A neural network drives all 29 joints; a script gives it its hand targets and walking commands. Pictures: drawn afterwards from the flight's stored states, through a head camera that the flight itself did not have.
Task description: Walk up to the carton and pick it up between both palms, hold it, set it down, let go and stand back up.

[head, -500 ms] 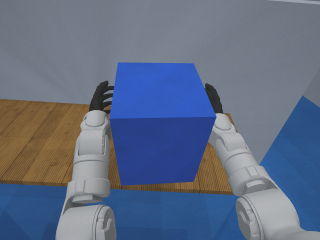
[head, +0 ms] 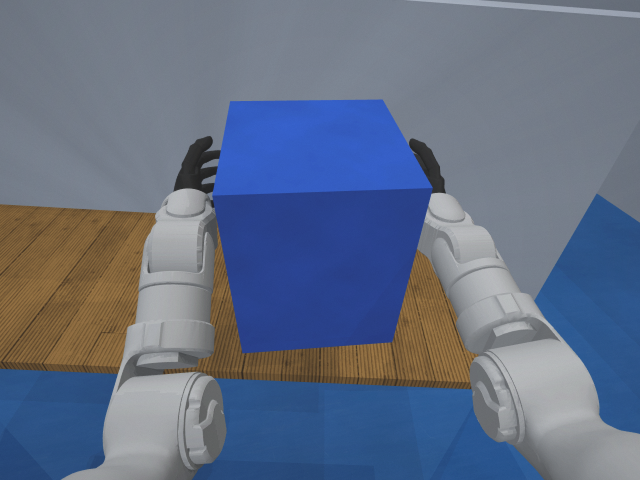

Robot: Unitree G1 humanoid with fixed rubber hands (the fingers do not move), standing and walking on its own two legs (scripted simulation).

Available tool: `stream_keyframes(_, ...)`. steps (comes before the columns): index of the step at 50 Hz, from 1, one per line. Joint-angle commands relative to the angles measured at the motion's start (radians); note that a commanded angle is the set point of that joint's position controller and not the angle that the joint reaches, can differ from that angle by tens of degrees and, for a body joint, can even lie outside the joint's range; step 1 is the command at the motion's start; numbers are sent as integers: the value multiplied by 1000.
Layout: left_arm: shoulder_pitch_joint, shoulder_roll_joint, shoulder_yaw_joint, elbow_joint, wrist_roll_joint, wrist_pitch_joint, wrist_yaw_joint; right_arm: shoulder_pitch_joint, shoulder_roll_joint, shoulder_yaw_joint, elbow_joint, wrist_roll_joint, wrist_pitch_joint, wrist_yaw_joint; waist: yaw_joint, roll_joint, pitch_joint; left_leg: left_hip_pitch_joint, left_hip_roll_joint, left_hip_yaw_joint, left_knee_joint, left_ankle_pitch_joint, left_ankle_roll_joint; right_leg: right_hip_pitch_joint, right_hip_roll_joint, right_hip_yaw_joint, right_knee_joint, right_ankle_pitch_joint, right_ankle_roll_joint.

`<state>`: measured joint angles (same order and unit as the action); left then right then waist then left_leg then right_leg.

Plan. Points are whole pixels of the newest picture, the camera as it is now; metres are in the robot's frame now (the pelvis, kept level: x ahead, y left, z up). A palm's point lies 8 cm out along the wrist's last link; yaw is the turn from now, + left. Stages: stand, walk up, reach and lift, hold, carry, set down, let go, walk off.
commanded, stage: reach and lift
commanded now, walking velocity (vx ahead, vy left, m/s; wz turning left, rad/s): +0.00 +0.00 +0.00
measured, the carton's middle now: (313, 224) +0.40 +0.00 +0.18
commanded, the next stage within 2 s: hold in 1.14 s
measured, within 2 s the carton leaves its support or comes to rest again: neither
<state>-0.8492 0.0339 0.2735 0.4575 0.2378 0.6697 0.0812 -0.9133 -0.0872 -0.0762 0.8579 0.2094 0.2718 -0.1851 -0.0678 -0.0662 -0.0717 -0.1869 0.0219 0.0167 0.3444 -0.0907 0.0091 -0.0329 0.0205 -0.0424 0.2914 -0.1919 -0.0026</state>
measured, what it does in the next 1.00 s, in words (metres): stands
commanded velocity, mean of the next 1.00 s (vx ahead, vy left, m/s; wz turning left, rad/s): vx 0.00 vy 0.00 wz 0.00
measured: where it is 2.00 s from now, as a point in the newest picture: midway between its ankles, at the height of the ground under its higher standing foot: outside the picture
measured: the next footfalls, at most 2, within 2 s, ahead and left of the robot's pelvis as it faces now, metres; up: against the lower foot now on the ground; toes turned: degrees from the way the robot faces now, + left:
none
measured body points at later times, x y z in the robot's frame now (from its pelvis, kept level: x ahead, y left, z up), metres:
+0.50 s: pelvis +0.02 +0.00 +0.00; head -0.05 +0.03 +0.44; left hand +0.41 +0.15 +0.24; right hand +0.41 -0.15 +0.25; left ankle +0.06 +0.11 -0.75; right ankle -0.02 -0.11 -0.75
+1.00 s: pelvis +0.01 +0.00 +0.00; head -0.07 +0.02 +0.44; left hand +0.41 +0.15 +0.26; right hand +0.41 -0.14 +0.28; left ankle +0.06 +0.11 -0.75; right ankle -0.02 -0.11 -0.75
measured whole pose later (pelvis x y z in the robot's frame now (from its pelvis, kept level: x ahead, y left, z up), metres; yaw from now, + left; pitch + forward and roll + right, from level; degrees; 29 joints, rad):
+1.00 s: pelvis +0.01 +0.00 +0.00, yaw +0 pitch -1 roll -2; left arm -0.93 0.08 0.29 0.47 0.13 0.85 0.10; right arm -1.05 -0.19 0.05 0.82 0.43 0.56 -0.29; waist -0.07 0.00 -0.18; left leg -0.26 0.03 0.01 0.40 -0.13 0.00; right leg -0.08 0.03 -0.05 0.30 -0.20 0.00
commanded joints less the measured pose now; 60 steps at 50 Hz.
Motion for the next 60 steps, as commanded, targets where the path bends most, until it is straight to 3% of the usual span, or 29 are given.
stream_keyframes(1, -795, -681, -439, -221, -172, -54, -127, -957, 659, 328, -427, 154, -9, 58, -32, 123, -501, 412, -34, -34, 55, 236, -12, -96, 29, 3, -50, 196, 76)
stream_keyframes(7, -811, -685, -490, -303, -230, -8, -113, -951, 670, 383, -505, 249, 80, 37, -43, 133, -524, 405, -34, -43, 72, 259, -31, -107, 46, 9, -47, 206, 78)
stream_keyframes(18, -865, -673, -485, -359, -267, 37, -99, -958, 678, 407, -543, 329, 182, 30, -22, 131, -543, 407, -32, -54, 87, 270, -45, -132, 65, 13, -40, 222, 83)
stream_keyframes(45, -1012, -621, -373, -220, -280, 56, -115, -1066, 680, 334, -436, 371, 272, 10, -14, 111, -535, 331, -42, -54, 76, 161, -31, -166, 56, 33, -52, 178, 93)
stream_keyframes(56, -1048, -622, -359, -207, -296, 61, -103, -1091, 652, 319, -403, 394, 287, 17, -14, 132, -563, 336, -34, -60, 86, 188, -45, -179, 66, 31, -48, 173, 84)
stream_keyframes(60, -1046, -625, -386, -269, -319, 77, -93, -1100, 653, 351, -463, 434, 300, 14, -12, 142, -628, 351, -34, -65, 111, 263, -53, -144, 75, 35, -33, 240, 84)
